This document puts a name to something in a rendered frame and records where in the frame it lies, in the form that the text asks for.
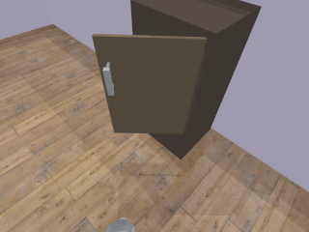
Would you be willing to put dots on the handle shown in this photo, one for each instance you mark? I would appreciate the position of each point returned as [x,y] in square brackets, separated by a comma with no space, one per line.
[108,80]

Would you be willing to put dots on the left robot thigh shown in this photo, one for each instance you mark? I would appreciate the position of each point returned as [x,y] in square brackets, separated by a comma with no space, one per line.
[121,225]

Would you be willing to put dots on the cupboard door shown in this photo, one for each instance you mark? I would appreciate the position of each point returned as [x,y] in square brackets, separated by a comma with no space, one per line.
[154,79]

